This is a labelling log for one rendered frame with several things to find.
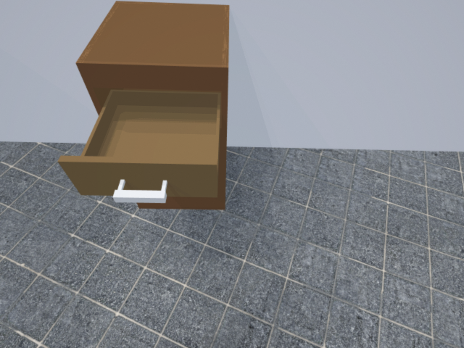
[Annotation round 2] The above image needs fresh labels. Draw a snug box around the handle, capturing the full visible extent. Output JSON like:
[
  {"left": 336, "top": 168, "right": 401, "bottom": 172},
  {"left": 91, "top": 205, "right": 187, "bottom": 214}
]
[{"left": 113, "top": 180, "right": 167, "bottom": 203}]

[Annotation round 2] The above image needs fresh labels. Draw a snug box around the cabinet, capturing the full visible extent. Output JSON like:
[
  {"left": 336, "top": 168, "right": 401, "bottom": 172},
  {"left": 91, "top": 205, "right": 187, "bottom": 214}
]
[{"left": 76, "top": 1, "right": 229, "bottom": 210}]

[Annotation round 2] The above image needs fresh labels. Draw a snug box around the drawer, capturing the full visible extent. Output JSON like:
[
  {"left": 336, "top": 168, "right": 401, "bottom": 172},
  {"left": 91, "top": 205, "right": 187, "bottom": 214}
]
[{"left": 58, "top": 90, "right": 221, "bottom": 197}]

